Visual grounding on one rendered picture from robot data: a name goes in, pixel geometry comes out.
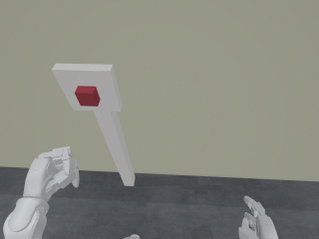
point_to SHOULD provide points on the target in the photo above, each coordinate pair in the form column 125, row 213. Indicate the panel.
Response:
column 103, row 77

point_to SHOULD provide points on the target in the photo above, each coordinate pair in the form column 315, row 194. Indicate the button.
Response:
column 87, row 96

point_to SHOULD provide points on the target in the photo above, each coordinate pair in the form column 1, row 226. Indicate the robot left hand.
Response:
column 39, row 183

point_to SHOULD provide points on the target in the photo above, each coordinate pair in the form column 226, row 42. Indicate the left robot forearm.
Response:
column 28, row 220

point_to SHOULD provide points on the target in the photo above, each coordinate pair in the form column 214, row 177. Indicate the robot right hand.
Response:
column 261, row 225

